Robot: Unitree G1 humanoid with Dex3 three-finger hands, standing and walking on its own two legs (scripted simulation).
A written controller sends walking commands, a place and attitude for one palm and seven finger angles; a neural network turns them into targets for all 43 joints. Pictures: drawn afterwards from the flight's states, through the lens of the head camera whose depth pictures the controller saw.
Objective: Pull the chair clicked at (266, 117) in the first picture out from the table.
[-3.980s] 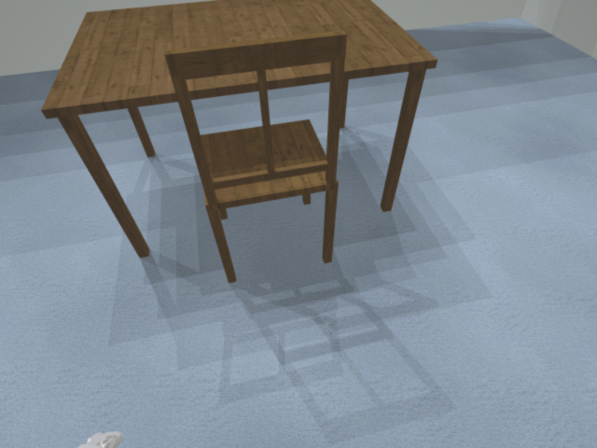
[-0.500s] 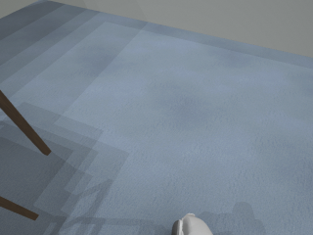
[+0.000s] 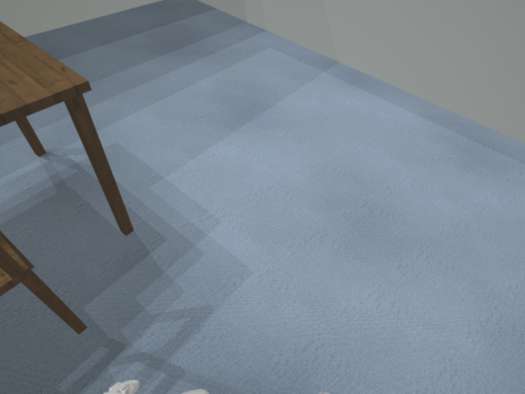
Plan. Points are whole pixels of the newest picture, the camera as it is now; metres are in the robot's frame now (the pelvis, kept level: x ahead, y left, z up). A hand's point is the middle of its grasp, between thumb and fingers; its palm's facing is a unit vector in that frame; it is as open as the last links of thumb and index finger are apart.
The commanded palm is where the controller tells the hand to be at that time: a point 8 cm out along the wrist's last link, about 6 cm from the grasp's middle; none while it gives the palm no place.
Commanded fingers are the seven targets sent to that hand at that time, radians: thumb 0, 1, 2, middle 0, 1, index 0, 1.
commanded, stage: turn to face it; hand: left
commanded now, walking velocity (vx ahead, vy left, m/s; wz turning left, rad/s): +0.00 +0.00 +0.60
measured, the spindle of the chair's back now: out of the picture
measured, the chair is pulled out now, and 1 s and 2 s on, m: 0.00 0.00 0.00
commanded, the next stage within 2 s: take the last steps up to it in 1.42 s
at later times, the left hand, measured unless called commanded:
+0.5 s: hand out of the picture +0.00 +0.18 -0.13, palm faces +0.35 -0.88 -0.31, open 7.4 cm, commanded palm none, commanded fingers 0.00 0.90 0.90 -0.20 -0.30 -0.20 -0.30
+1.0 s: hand out of the picture -0.12 +0.21 -0.15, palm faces +0.62 -0.74 -0.26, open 7.4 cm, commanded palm none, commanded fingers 0.00 0.90 0.90 -0.20 -0.30 -0.20 -0.30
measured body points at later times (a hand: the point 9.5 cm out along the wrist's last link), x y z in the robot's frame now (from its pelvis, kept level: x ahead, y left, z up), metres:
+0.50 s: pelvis +0.00 -0.05 +0.02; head +0.03 -0.07 +0.47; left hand -0.02 +0.22 -0.10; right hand +0.16 -0.28 -0.14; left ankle +0.00 +0.08 -0.67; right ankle +0.03 -0.16 -0.72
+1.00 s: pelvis -0.03 -0.01 +0.02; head -0.01 +0.04 +0.47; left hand -0.15 +0.25 -0.13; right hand +0.21 -0.15 -0.10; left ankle -0.09 +0.06 -0.72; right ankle +0.05 -0.16 -0.64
